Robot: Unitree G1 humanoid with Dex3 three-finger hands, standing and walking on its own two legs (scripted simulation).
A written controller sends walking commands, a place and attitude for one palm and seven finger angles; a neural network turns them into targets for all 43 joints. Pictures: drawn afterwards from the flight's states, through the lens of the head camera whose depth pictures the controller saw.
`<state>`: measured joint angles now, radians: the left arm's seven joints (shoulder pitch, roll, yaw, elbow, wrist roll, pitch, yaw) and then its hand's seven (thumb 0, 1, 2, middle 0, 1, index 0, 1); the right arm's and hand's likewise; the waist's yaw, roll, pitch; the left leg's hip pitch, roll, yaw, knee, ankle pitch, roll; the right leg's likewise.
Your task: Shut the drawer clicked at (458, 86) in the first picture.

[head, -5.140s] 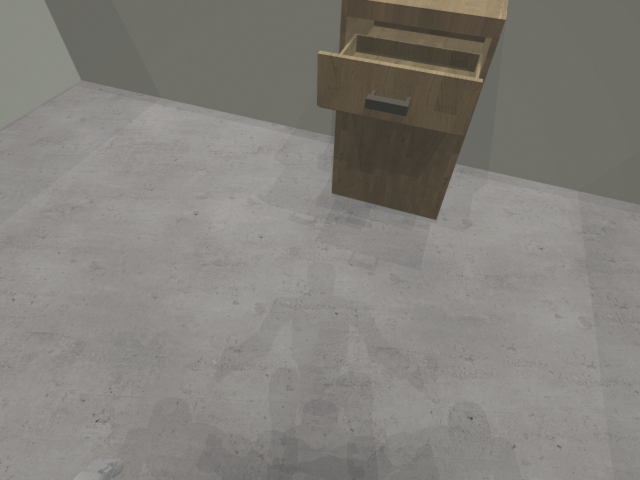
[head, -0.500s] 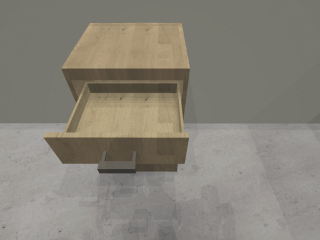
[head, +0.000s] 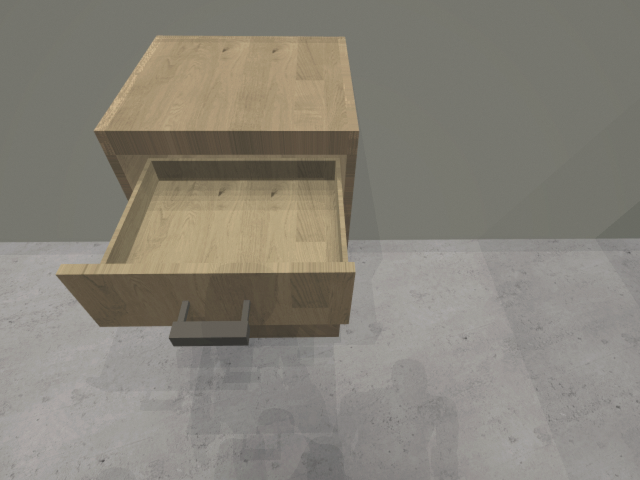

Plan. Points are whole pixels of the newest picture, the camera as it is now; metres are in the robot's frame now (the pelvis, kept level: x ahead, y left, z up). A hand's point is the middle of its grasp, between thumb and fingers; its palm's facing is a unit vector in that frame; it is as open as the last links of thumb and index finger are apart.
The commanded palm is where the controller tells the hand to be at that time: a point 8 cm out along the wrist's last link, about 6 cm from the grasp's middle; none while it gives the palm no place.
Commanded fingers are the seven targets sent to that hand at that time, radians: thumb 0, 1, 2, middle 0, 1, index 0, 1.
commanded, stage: come to a stop and stand still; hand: left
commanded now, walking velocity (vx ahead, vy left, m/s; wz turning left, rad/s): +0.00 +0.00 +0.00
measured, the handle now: (213, 320) +0.37 +0.19 -0.08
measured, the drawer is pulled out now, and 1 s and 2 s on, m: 0.29 0.29 0.29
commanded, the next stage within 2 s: look again from close up in 0.42 s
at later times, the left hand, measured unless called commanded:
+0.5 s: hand out of the picture -0.01 +0.14 -0.18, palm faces +0.06 -0.98 -0.17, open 7.4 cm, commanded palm none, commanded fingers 0.00 0.90 0.90 -0.20 -0.30 -0.20 -0.30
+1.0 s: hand out of the picture +0.07 +0.20 -0.18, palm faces +0.00 -0.98 -0.22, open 7.4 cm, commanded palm none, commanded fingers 0.00 0.90 0.90 -0.20 -0.30 -0.20 -0.30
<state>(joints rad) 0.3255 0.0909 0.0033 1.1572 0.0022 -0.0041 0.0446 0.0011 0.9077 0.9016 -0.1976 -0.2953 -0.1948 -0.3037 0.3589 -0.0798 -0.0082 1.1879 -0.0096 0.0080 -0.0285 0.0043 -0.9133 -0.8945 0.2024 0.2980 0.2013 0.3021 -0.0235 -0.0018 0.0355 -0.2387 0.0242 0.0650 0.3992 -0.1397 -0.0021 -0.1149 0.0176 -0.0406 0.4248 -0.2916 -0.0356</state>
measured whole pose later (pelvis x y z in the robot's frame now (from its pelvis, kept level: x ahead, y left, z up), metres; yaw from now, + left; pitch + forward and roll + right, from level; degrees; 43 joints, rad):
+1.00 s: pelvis +0.02 +0.02 -0.01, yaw -1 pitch -1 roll +0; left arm 0.27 0.19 -0.01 1.00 0.01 0.00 0.04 0.00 0.91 0.90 -0.20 -0.30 -0.19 -0.30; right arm 0.26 -0.17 0.01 1.04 -0.02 -0.01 -0.02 0.01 -0.93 -0.89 0.20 0.30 0.20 0.30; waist 0.00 -0.02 0.02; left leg -0.23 -0.01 0.05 0.52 -0.26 0.03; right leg -0.11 0.00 -0.02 0.49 -0.36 -0.01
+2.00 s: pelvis +0.01 +0.01 -0.01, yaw +0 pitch -2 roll +0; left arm 0.30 0.20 0.00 0.97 0.01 -0.01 0.06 0.01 0.91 0.90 -0.20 -0.30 -0.20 -0.30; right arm 0.19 -0.19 -0.02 0.94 -0.02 0.00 -0.02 0.00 -0.91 -0.89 0.20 0.30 0.20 0.30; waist -0.02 0.00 0.05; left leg -0.28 0.00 0.05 0.60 -0.29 0.02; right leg -0.15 0.01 -0.04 0.59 -0.40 -0.03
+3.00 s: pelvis -0.01 +0.05 +0.00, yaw +1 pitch -1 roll -1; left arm 0.37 0.13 -0.02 1.10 0.02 -0.02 0.04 0.00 0.91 0.90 -0.20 -0.30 -0.19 -0.30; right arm 0.26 -0.16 0.00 1.10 0.00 -0.01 -0.01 0.01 -0.93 -0.89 0.20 0.30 0.20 0.30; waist 0.01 -0.02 0.03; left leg -0.26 -0.06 0.04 0.42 -0.15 0.08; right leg -0.14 -0.02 0.00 0.43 -0.28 0.02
